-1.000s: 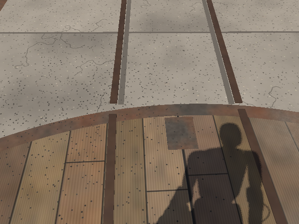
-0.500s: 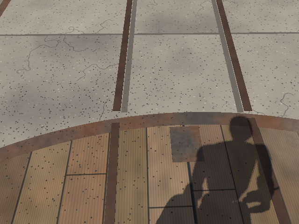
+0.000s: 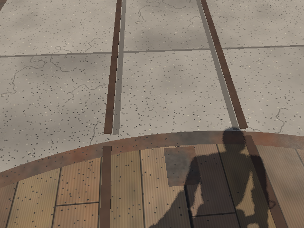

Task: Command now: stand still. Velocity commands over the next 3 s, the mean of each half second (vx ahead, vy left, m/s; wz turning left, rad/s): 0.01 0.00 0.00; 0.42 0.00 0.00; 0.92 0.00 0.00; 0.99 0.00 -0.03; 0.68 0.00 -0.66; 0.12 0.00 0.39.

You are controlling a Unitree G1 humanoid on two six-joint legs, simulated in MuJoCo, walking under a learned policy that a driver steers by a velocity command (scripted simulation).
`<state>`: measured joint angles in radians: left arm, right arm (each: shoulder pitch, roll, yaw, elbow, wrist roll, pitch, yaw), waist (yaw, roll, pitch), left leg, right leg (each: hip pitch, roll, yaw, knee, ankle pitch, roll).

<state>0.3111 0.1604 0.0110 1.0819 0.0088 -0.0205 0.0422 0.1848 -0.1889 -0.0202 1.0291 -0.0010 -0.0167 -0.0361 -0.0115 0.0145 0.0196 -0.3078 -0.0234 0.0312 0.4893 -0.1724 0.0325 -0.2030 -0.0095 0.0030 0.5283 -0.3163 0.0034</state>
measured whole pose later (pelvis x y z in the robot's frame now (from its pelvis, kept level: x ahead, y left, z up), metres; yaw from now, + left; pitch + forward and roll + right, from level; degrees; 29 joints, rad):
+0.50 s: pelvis +0.03 -0.01 +0.00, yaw +1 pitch -1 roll +0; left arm 0.32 0.14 0.01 1.10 0.00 -0.03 0.04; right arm 0.18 -0.18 -0.02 1.10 0.01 0.00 -0.04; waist 0.00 0.00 0.04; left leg -0.27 -0.01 0.00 0.52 -0.23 0.02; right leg -0.13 0.01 -0.02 0.48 -0.34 -0.01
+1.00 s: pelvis +0.14 +0.07 -0.01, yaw +1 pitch +1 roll +0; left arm 0.40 0.23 0.07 1.04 0.03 -0.08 -0.02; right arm 0.19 -0.22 -0.07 0.97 -0.05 -0.09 0.03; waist 0.00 -0.04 -0.01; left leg -0.35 0.01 0.11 0.62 -0.29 0.04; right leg -0.27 -0.05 0.07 1.02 -0.41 -0.11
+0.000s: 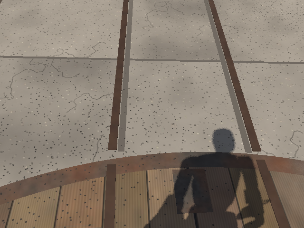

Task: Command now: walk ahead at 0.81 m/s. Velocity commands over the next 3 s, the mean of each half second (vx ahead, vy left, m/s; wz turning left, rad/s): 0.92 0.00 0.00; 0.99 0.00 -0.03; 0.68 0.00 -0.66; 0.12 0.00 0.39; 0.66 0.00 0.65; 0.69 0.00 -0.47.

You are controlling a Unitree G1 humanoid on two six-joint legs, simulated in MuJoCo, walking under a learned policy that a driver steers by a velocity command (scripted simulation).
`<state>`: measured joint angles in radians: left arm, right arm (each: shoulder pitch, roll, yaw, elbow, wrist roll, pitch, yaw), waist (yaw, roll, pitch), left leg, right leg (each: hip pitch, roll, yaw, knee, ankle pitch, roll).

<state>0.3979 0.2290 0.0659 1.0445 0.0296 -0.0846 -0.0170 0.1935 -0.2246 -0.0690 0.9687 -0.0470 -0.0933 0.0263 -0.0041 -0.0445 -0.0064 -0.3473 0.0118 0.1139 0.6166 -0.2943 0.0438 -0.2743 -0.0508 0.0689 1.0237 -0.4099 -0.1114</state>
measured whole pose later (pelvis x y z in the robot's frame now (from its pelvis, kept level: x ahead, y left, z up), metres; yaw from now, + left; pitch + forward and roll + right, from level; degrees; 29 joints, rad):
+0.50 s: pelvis +0.38 -0.01 -0.01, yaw +1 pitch +1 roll -1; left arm 0.10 0.24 0.06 0.86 0.04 -0.08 -0.03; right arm 0.43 -0.20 -0.04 1.02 0.00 -0.10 0.01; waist -0.02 0.01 0.06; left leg -0.13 0.01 -0.02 1.18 -0.34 0.11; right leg -0.47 0.06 -0.14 0.62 -0.18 -0.12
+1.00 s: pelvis +0.86 +0.03 +0.00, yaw -1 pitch +1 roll +2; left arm 0.36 0.24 0.03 0.97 -0.01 -0.10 0.00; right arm 0.17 -0.26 -0.05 0.87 -0.05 -0.09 0.02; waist 0.01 -0.02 0.05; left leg -0.40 -0.07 0.14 0.55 -0.18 0.11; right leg -0.24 0.01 0.03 1.32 -0.27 -0.12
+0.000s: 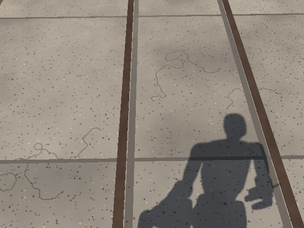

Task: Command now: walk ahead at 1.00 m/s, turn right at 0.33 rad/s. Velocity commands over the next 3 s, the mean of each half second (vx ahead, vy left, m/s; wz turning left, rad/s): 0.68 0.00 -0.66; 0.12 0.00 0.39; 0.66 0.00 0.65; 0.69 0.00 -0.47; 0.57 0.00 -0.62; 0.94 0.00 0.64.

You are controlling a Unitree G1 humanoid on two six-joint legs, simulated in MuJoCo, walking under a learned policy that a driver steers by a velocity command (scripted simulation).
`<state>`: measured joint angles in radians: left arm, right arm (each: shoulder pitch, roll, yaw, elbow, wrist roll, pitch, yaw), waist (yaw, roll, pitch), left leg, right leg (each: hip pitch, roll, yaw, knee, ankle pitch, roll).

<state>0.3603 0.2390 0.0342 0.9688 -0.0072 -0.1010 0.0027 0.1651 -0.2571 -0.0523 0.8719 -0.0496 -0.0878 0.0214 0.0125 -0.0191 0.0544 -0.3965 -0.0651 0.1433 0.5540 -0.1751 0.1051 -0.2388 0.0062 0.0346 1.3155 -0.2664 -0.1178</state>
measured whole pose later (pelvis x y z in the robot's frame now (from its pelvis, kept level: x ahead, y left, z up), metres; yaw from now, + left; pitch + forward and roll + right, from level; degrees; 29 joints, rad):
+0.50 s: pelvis +0.41 -0.04 +0.00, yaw -22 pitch +1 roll +0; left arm 0.21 0.31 0.07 0.75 -0.01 -0.04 -0.03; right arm 0.08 -0.24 -0.02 0.68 0.00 -0.11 -0.03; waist 0.02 -0.02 0.09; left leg -0.58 0.03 -0.16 1.41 -0.46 -0.07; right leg -0.40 0.21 0.01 0.49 -0.09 -0.18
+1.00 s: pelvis +0.60 +0.00 +0.00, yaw -7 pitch +4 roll -1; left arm 0.11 0.29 0.06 0.71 0.01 -0.01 0.02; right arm 0.23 -0.31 -0.07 0.61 0.00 -0.03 0.02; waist -0.02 -0.02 0.03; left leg -0.45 -0.04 -0.01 0.62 -0.24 0.06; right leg -0.44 0.05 0.03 1.09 -0.50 0.00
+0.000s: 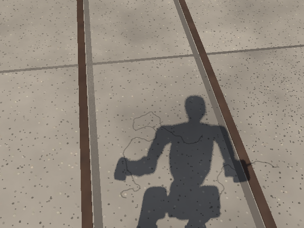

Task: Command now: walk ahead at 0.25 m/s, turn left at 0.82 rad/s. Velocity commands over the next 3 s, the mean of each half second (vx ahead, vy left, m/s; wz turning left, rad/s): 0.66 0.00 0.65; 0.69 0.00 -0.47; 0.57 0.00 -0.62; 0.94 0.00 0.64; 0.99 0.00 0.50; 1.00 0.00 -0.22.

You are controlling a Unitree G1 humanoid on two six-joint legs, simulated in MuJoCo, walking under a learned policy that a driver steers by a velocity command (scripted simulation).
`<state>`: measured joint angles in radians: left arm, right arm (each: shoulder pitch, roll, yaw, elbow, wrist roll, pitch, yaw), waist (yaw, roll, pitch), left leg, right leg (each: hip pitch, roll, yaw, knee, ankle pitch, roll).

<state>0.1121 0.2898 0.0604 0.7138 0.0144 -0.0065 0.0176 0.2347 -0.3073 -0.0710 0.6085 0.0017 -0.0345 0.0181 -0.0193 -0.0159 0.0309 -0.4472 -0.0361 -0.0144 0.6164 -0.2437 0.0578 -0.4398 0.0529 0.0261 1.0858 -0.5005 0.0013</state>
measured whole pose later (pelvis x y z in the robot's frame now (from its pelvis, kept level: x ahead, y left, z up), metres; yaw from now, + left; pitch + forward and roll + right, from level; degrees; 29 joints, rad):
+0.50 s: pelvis +0.25 -0.01 +0.01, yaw +19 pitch +4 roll +0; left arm 0.29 0.28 0.05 0.74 0.05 -0.08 -0.01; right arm 0.31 -0.31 -0.05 0.68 -0.03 -0.04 0.03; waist 0.02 0.04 -0.06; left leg -0.40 -0.10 -0.13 1.08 -0.32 0.09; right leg -0.27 0.04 0.00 0.50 -0.29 -0.04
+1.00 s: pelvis +0.58 +0.11 +0.01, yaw +1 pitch +2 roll +2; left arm 0.27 0.32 0.08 0.74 -0.04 0.00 0.03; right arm 0.15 -0.26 -0.05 0.68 -0.01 -0.08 -0.01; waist 0.02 -0.02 0.08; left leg -0.25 0.01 0.17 0.45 -0.23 0.03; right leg -0.62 -0.07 0.02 1.22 -0.39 0.06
